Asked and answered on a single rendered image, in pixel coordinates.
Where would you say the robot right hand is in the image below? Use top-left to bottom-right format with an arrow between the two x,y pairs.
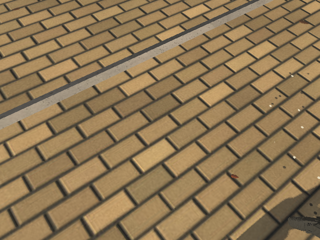
288,216 -> 320,238

